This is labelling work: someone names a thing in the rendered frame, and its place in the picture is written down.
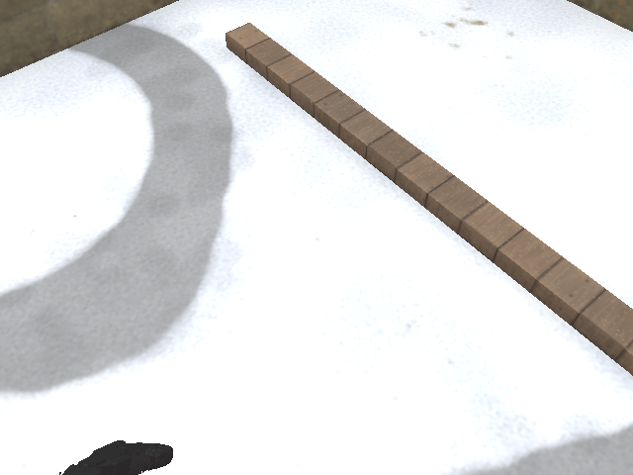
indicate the left robot hand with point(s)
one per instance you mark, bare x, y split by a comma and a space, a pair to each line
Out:
121, 458

